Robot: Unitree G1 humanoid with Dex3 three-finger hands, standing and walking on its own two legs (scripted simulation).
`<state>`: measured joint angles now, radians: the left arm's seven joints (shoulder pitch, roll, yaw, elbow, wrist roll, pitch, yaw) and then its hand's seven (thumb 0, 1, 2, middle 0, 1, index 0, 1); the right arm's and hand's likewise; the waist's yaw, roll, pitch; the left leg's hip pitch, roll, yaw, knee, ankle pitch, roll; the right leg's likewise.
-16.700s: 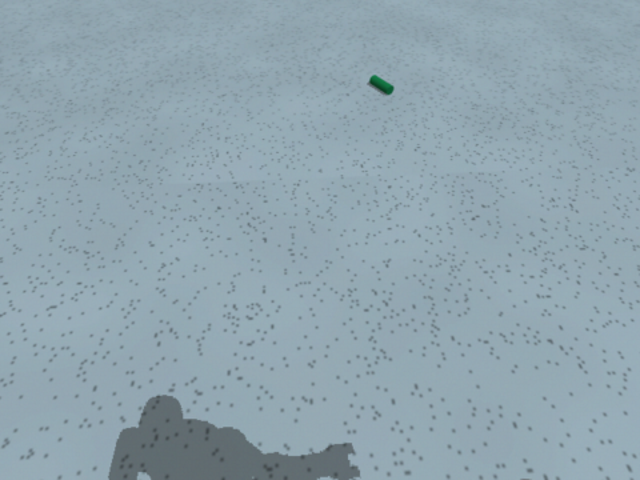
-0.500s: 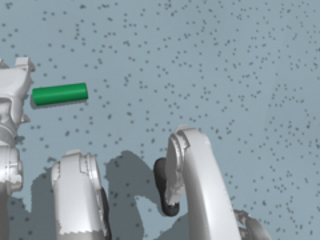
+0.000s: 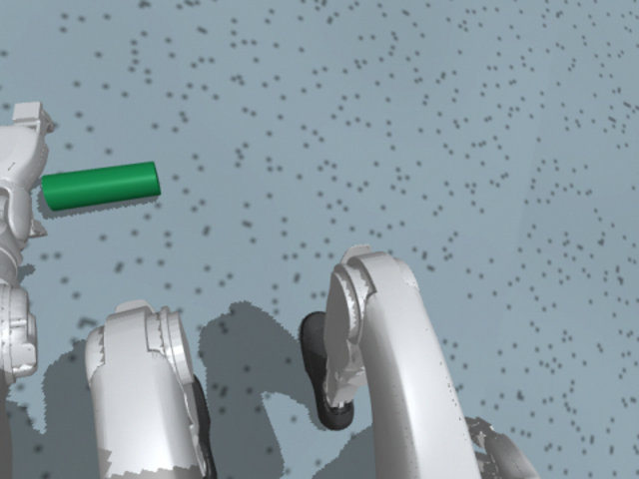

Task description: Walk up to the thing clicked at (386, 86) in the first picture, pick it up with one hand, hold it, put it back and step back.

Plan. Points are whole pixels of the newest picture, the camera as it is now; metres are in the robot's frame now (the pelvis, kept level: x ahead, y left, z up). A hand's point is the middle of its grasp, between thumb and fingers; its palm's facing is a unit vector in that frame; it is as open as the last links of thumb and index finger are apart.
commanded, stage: rise first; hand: left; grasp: from above
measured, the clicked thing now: (105, 185) +0.52 +0.19 -0.32
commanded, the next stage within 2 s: approach in 1.60 s
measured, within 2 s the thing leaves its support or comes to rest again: neither
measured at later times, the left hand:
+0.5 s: hand (39, 190) +0.48 +0.24 -0.20, palm faces -0.44 -0.03 -0.90, open 13.9 cm
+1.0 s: hand (36, 190) +0.48 +0.24 -0.19, palm faces -0.45 -0.03 -0.89, open 13.7 cm
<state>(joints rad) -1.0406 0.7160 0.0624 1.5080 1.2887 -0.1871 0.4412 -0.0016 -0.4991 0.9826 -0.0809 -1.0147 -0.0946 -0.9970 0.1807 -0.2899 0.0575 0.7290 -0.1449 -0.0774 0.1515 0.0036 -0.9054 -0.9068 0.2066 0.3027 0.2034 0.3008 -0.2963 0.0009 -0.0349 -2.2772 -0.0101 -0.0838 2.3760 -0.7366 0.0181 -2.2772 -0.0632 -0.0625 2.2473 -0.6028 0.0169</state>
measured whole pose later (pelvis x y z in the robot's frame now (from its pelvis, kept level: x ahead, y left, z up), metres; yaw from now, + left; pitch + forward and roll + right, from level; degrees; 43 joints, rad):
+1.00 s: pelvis -0.01 +0.00 -0.01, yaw +0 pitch +35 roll -8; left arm -1.04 0.72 0.05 1.51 1.29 -0.20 0.44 0.00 -0.44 0.95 -0.16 -0.96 -0.15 -0.95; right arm 0.21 -0.31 0.07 0.73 -0.15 -0.10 0.18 0.00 -0.91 -0.90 0.21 0.30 0.20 0.30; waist -0.31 0.00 -0.02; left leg -2.30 -0.01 -0.09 2.40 -0.72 0.01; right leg -2.30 -0.06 -0.07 2.27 -0.58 0.02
